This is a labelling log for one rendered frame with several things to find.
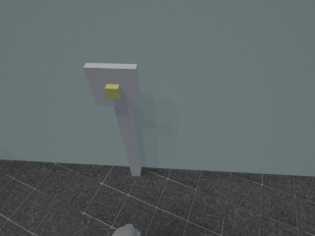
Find button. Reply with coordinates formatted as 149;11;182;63
104;84;121;99

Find panel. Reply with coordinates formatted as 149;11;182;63
83;63;142;177

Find left robot thigh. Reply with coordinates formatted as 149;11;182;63
111;225;141;236

